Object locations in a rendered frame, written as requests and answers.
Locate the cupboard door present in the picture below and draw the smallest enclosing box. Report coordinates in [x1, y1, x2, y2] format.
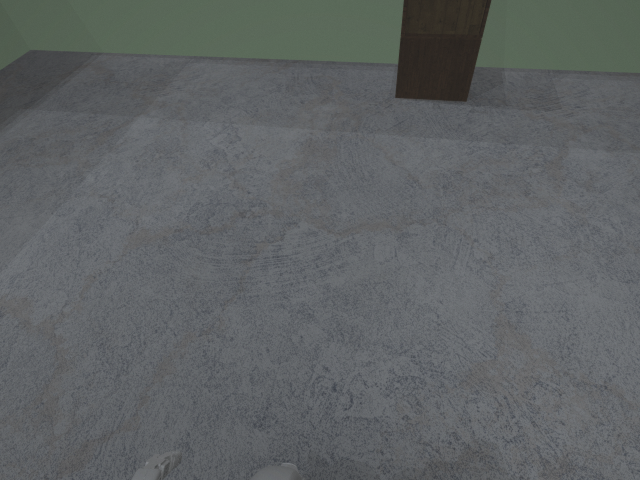
[405, 0, 487, 35]

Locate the robot left hand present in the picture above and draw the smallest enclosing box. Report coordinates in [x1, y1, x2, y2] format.
[130, 450, 182, 480]

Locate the left robot shin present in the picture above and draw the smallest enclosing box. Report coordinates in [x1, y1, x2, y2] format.
[281, 463, 299, 473]

